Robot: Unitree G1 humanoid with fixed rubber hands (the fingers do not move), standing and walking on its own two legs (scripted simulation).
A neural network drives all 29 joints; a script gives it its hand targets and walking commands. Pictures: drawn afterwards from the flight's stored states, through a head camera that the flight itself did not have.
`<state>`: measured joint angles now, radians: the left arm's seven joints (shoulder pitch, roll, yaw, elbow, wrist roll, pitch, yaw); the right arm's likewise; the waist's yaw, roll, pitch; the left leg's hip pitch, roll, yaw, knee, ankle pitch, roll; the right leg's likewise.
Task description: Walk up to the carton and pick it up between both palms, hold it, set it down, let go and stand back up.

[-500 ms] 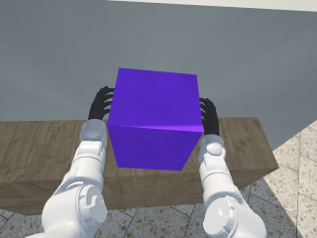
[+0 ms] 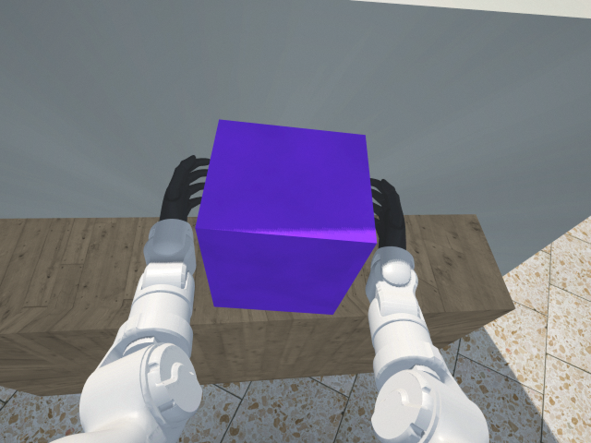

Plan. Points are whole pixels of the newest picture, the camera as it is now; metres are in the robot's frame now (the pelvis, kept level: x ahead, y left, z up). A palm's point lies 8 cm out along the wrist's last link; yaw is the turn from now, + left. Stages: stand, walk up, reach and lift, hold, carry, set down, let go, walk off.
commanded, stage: set down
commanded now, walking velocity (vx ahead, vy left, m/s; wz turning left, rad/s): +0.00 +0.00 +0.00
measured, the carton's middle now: (282, 228) +0.43 +0.01 -0.03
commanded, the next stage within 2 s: none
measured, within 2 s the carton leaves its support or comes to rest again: neither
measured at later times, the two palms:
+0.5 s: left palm (178, 212) +0.42 +0.16 +0.02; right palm (387, 246) +0.39 -0.14 +0.01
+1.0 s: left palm (149, 206) +0.43 +0.20 +0.03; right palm (443, 234) +0.40 -0.22 +0.03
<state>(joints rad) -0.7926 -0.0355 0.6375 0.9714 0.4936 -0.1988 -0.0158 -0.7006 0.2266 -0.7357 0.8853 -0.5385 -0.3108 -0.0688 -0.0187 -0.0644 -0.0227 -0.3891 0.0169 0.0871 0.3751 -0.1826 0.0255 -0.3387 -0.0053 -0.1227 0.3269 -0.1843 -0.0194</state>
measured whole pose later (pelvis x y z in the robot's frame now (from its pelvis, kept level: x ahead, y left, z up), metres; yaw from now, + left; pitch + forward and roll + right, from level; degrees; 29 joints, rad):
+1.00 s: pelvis -0.04 -0.01 -0.04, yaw -2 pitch +25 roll -1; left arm -1.09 0.36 -0.17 1.60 -0.38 -0.35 0.01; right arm -0.99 -0.23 0.04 1.37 0.36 -0.23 -0.05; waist -0.05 -0.03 -0.29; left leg -0.90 0.04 0.04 0.73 -0.27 0.01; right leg -0.87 0.01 -0.09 0.70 -0.27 -0.04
